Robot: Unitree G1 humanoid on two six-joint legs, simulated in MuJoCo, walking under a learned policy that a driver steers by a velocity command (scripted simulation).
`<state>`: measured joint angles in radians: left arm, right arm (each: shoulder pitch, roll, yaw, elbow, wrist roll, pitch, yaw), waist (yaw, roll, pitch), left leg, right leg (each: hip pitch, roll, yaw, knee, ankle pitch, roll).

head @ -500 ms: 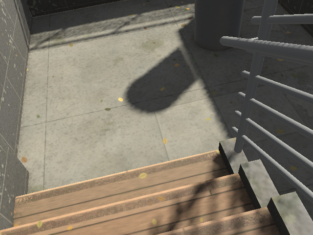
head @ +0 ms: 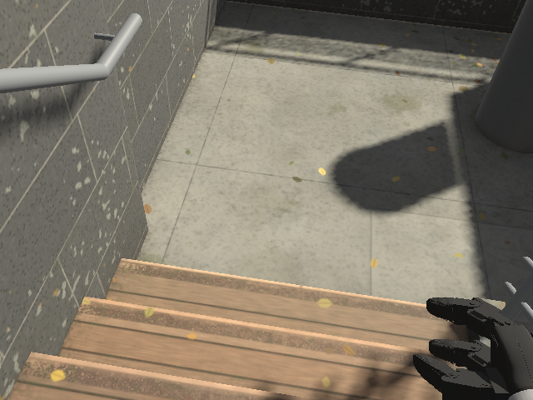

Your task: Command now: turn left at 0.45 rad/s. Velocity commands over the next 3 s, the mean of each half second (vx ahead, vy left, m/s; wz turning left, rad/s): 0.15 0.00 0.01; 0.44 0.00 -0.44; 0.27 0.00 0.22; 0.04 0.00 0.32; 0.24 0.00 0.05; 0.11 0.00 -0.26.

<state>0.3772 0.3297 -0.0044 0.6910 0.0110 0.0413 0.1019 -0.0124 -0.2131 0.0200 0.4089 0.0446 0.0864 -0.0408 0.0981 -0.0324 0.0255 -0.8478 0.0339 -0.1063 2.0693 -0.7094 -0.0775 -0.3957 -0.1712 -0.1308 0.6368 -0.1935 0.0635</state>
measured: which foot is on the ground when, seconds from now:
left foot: up 0.00-0.04, down 0.06-0.72, up 0.74-1.00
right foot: down 0.00-0.04, up 0.06-0.70, down 0.72-1.00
